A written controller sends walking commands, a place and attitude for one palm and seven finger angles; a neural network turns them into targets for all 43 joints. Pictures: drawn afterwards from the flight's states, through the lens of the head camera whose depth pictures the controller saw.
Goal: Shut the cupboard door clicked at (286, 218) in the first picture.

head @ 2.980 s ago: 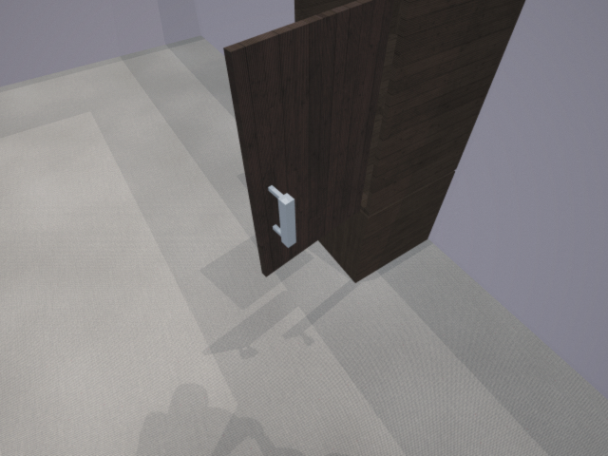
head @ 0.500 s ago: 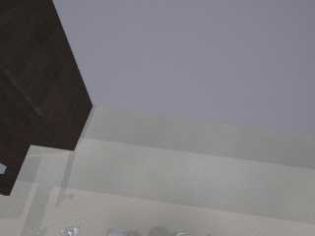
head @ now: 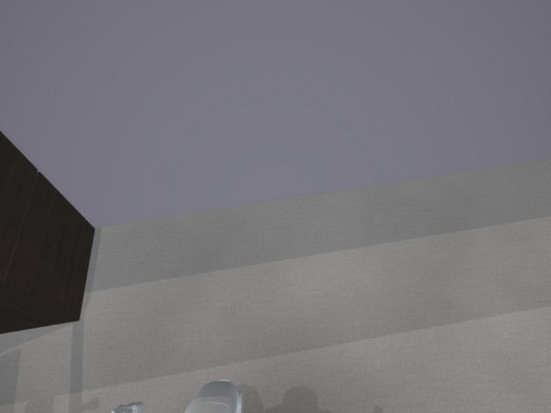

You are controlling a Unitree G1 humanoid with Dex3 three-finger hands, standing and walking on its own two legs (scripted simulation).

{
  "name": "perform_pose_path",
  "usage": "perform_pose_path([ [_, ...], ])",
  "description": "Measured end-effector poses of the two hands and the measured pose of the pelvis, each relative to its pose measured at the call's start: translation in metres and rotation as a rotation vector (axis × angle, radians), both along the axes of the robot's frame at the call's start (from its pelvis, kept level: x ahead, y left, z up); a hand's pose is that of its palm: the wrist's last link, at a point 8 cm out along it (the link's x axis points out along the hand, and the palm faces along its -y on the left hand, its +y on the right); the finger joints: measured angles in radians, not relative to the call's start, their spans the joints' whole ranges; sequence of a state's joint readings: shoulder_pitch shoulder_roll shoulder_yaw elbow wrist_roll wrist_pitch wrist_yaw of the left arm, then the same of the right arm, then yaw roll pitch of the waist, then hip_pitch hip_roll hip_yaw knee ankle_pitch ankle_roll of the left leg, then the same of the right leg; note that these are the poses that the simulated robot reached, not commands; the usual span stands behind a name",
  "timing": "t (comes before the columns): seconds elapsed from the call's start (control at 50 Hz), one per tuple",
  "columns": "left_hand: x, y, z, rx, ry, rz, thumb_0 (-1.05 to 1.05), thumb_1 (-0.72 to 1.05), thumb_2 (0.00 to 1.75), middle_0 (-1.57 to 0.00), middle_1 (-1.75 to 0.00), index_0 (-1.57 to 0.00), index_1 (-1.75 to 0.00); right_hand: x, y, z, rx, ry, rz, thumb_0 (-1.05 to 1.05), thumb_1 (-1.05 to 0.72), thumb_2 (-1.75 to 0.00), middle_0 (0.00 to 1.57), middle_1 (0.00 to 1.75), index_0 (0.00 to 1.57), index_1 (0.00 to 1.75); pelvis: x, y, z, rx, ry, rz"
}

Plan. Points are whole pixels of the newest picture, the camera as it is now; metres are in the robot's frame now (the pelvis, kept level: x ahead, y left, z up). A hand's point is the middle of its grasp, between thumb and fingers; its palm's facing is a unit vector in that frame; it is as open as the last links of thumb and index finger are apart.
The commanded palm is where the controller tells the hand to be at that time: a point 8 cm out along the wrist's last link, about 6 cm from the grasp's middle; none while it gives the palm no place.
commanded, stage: walk around to get in front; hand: left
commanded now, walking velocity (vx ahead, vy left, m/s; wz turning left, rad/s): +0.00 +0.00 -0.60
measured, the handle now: out of the picture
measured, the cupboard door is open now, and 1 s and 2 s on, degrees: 98 98 98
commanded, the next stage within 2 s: none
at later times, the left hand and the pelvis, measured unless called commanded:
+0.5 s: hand (180, 375) +0.18 +0.18 -0.16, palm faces -0.25 -0.94 -0.24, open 7.4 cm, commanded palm none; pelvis +0.03 +0.00 +0.00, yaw -17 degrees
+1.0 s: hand (240, 332) +0.26 +0.09 -0.18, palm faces -0.53 -0.83 -0.19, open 7.4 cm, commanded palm none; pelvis +0.07 -0.03 -0.01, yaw -36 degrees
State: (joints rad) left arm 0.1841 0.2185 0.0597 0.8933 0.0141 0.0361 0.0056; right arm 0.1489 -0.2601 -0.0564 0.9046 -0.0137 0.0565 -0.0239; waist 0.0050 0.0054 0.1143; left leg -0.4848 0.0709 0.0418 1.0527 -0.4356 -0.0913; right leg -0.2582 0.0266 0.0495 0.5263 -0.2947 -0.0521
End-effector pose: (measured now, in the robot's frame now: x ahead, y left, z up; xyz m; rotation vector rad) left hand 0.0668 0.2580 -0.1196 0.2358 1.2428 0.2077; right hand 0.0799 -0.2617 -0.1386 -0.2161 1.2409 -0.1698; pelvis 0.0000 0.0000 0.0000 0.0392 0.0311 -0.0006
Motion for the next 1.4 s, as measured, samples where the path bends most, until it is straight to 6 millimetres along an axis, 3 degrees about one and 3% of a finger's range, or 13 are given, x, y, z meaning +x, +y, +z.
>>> perform_pose_path([
  [0.14,0.0,-0.005,-0.013,-0.042,0.06,-0.036,0.0,0.9,0.9,-0.2,-0.3,-0.2,-0.3,0.032,0.006,0.016,-0.012,-0.107,-0.043,0.0,-0.91,-0.9,0.2,0.3,0.2,0.3,0.01,0.005,0.001,-0.012,0.004,-0.089],
  [0.24,0.018,0.005,-0.033,-0.071,0.073,-0.062,0.01,0.9,0.9,-0.2,-0.3,-0.2,-0.3,0.039,0.016,0.019,-0.048,-0.172,-0.067,0.0,-0.9,-0.9,0.2,0.3,0.2,0.3,0.021,0.017,-0.011,-0.044,0.013,-0.136],
  [0.42,0.087,-0.003,-0.017,-0.075,0.009,-0.197,0.01,0.9,0.9,-0.2,-0.3,-0.2,-0.3,-0.019,0.013,0.022,-0.052,-0.046,-0.142,0.0,-0.9,-0.9,0.2,0.3,0.21,0.3,0.026,0.009,0.002,-0.073,0.012,-0.234],
  [0.56,0.143,-0.048,-0.012,-0.022,-0.057,-0.372,0.0,0.9,0.9,-0.2,-0.3,-0.2,-0.3,-0.08,-0.023,-0.007,-0.016,0.018,-0.313,0.0,-0.9,-0.9,0.2,0.3,0.21,0.3,0.032,-0.021,-0.015,-0.042,0.006,-0.333],
  [0.62,0.154,-0.068,-0.008,-0.002,-0.076,-0.413,0.0,0.9,0.9,-0.2,-0.3,-0.2,-0.3,-0.097,-0.039,-0.014,-0.023,0.059,-0.381,0.0,-0.9,-0.9,0.2,0.3,0.21,0.3,0.032,-0.028,-0.017,-0.043,-0.003,-0.367],
  [0.68,0.158,-0.083,-0.003,-0.002,-0.059,-0.439,0.0,0.9,0.9,-0.2,-0.3,-0.2,-0.3,-0.101,-0.047,-0.006,-0.029,0.063,-0.426,0.01,-0.9,-0.9,0.2,0.3,0.2,0.3,0.036,-0.033,-0.009,-0.03,-0.001,-0.408],
  [0.78,0.165,-0.102,-0.007,-0.029,-0.015,-0.499,0.0,0.9,0.9,-0.2,-0.3,-0.2,-0.3,-0.089,-0.051,0.011,-0.041,-0.003,-0.481,0.01,-0.91,-0.9,0.2,0.3,0.2,0.3,0.046,-0.037,-0.001,-0.011,0.004,-0.482],
  [0.9,0.186,-0.11,-0.027,-0.075,0.014,-0.548,0.0,0.9,0.9,-0.2,-0.3,-0.2,-0.3,-0.067,-0.042,0.017,-0.076,-0.083,-0.531,0.0,-0.91,-0.9,0.2,0.3,0.2,0.3,0.066,-0.03,-0.009,-0.042,0.011,-0.557],
  [0.96,0.203,-0.114,-0.035,-0.092,0.02,-0.574,0.01,0.9,0.9,-0.2,-0.3,-0.2,-0.3,-0.067,-0.032,0.018,-0.09,-0.089,-0.538,0.0,-0.9,-0.9,0.2,0.3,0.2,0.3,0.072,-0.028,-0.012,-0.052,0.012,-0.594],
  [1.08,0.235,-0.134,-0.021,-0.102,0.005,-0.647,0.01,0.9,0.9,-0.2,-0.3,-0.2,-0.3,-0.09,-0.013,0.025,-0.06,-0.02,-0.587,0.0,-0.9,-0.9,0.2,0.3,0.21,0.3,0.077,-0.034,0.001,-0.071,0.032,-0.657],
  [1.18,0.253,-0.167,-0.012,-0.083,-0.006,-0.74,0.01,0.9,0.9,-0.2,-0.3,-0.2,-0.3,-0.123,-0.009,0.017,-0.023,0.021,-0.683,0.0,-0.9,-0.9,0.2,0.3,0.21,0.3,0.076,-0.047,0.001,-0.073,0.035,-0.724],
  [1.3,0.266,-0.22,-0.011,-0.043,-0.078,-0.863,0.0,0.9,0.9,-0.2,-0.3,-0.2,-0.3,-0.175,-0.022,-0.013,0.011,0.061,-0.822,0.0,-0.9,-0.9,0.2,0.3,0.21,0.3,0.068,-0.073,-0.017,-0.043,0.011,-0.806],
  [1.4,0.256,-0.239,-0.003,-0.037,-0.059,-0.89,0.0,0.9,0.9,-0.2,-0.3,-0.2,-0.3,-0.183,-0.038,-0.003,0.0,0.062,-0.88,0.01,-0.91,-0.9,0.2,0.3,0.2,0.3,0.069,-0.084,-0.006,-0.028,0.004,-0.862],
])
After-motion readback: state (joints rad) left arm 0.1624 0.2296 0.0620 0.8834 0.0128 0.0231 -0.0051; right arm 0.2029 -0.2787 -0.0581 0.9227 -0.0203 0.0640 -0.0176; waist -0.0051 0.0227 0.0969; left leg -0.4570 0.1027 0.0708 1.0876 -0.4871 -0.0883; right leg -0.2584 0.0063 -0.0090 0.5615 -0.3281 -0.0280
